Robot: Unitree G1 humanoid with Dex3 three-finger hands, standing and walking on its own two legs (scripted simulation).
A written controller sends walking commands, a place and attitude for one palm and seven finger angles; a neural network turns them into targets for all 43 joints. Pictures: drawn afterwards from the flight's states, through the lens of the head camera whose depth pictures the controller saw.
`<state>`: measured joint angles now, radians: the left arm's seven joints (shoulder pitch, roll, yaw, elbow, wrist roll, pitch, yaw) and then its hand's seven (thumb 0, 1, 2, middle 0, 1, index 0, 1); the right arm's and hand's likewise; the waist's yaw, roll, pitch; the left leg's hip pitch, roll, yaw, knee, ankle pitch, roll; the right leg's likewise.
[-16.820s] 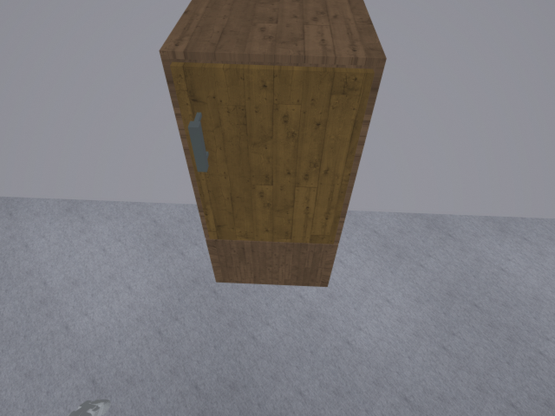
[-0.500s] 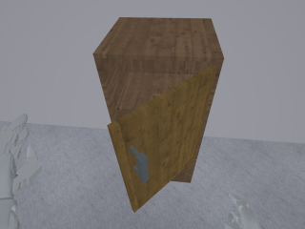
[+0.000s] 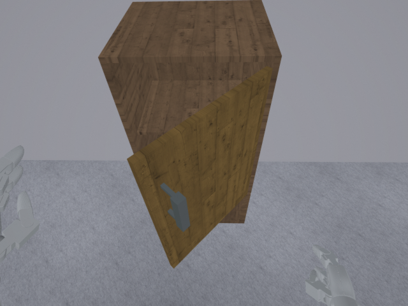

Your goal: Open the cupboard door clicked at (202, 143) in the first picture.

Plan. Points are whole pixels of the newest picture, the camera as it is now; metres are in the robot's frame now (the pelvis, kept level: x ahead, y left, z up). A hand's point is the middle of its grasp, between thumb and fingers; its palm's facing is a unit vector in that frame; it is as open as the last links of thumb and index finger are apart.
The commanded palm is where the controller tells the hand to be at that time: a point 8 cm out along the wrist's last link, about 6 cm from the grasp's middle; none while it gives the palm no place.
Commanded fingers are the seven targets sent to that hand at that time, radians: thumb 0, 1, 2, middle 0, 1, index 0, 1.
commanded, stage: step back with the hand held close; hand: left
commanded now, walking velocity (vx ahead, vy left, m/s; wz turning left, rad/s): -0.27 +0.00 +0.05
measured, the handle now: (174, 207) +0.33 +0.10 -0.02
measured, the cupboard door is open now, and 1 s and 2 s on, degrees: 47 47 47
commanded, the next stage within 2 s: stop stepping back and stand still in 0.70 s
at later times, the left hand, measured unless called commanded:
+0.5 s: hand out of the picture +0.07 +0.30 +0.16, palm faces +0.49 -0.71 -0.50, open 7.4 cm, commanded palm +0.01 +0.34 +0.17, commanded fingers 0.00 0.90 0.90 -0.20 -0.30 -0.20 -0.30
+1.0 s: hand out of the picture -0.02 +0.28 +0.16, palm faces +0.40 -0.79 -0.46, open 7.4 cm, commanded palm -0.07 +0.32 +0.17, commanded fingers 0.00 0.90 0.90 -0.20 -0.30 -0.20 -0.30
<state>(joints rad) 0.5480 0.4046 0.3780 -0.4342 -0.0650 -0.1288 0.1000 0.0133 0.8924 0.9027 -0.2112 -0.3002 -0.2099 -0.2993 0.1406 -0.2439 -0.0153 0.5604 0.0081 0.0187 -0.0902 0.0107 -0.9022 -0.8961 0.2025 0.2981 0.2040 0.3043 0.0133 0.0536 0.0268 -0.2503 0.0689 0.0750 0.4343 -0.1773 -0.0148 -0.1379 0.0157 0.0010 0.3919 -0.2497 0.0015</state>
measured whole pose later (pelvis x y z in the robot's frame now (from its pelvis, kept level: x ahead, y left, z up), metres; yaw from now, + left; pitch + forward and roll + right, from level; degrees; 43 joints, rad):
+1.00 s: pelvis -0.21 +0.02 -0.02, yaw +0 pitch +2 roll -2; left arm 0.56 0.45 0.42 -0.56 -0.07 -0.23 0.14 0.01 0.89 0.90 -0.21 -0.30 -0.21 -0.30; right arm 0.16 -0.18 0.02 0.63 -0.02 -0.10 -0.04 0.01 -0.90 -0.90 0.21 0.30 0.21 0.30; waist 0.03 0.01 0.00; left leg -0.58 0.03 0.04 0.69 -0.22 -0.03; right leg -0.11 0.06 0.00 0.50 -0.42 -0.03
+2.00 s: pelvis -0.25 +0.02 -0.02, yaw +0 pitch -1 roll +0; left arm 0.26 0.16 0.00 0.80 0.02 0.07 0.01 0.01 0.91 0.90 -0.20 -0.30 -0.19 -0.30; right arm 0.18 -0.22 0.00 0.90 -0.03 0.02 -0.01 0.01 -0.91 -0.90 0.20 0.30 0.20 0.30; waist -0.03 -0.02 0.02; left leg -0.33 0.01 0.01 0.59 -0.24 0.00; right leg -0.21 0.01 -0.06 0.61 -0.38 -0.03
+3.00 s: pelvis -0.25 +0.03 +0.00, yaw +0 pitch -1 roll +0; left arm 0.31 0.12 0.02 1.15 0.00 0.00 0.03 0.00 0.91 0.90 -0.20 -0.30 -0.20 -0.30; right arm 0.29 -0.12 0.00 1.14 -0.02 0.01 -0.04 0.00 -0.91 -0.90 0.20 0.30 0.20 0.30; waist -0.01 0.01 0.05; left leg -0.25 0.00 0.01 0.44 -0.17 0.01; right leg -0.11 0.00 -0.06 0.44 -0.30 -0.02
